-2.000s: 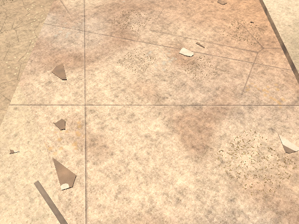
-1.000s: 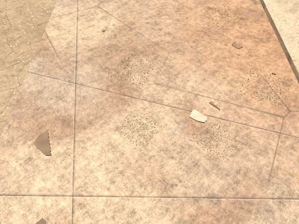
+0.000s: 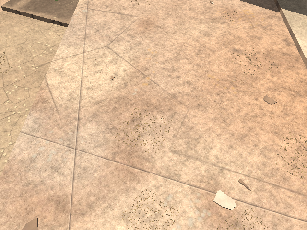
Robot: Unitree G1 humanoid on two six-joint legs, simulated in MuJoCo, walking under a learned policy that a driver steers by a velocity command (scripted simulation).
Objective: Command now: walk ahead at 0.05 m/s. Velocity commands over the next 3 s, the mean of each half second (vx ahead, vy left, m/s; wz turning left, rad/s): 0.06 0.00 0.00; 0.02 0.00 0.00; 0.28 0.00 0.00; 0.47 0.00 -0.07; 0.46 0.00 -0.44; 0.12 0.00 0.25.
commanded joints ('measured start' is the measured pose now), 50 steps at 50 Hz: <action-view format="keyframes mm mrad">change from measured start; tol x8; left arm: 1 147 54 -1 24 9 -11 4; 6 67 64 -9 21 -20 -52 6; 50 158 28 -23 90 -17 -38 22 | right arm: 1 -6 -117 -23 -34 8 11 -5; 50 100 -36 -7 103 6 14 -28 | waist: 1 40 50 30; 4 -27 -96 75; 20 -4 38 52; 50 0 14 52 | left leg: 1 -155 221 -258 -223 -413 -9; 6 169 132 -162 -87 -69 -44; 10 107 145 -176 -111 -81 -42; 13 34 90 -140 -55 -378 -24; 14 -8 85 -136 -41 -367 -22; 17 64 97 -143 -36 -112 -39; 25 149 149 -183 -52 163 -22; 50 168 147 -183 -78 126 -30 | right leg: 1 170 -33 32 -200 92 -23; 4 -100 -92 139 -340 -92 -33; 10 -7 -62 92 -313 49 -26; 14 -42 -54 123 -326 -293 -79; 19 -9 -46 86 -285 83 -49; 23 93 -45 64 -248 224 -34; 50 115 -60 59 -278 219 -22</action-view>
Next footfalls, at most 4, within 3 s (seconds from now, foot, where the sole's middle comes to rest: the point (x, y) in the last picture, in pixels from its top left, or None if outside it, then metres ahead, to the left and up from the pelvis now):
0.02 right None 0.05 -0.13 -0.77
1.72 left None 0.45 0.04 -0.77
2.26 right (186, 183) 0.74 -0.14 -0.77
2.74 left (171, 142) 0.98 -0.07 -0.77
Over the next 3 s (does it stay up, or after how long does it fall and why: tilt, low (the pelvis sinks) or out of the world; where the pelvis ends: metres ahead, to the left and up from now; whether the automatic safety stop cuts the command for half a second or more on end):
stays up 0.86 -0.10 0.00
